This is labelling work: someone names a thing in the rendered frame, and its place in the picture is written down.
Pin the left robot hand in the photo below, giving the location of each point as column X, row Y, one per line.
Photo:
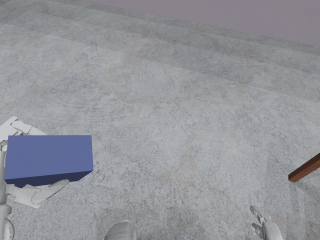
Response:
column 28, row 195

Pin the robot left thigh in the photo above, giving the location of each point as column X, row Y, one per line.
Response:
column 122, row 231

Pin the sponge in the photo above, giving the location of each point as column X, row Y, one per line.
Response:
column 39, row 160

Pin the table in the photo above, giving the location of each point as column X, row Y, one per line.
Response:
column 305, row 169

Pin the robot left forearm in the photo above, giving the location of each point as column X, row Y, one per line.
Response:
column 7, row 229

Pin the right robot hand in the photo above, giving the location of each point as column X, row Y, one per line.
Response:
column 269, row 229

